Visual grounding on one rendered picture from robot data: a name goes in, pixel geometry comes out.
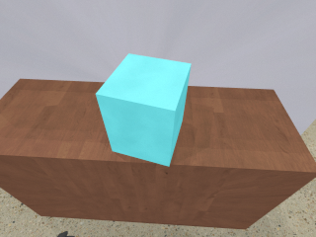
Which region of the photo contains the carton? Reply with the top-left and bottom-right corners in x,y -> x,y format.
96,53 -> 192,167

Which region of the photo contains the pedestal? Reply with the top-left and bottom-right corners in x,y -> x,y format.
0,78 -> 316,230

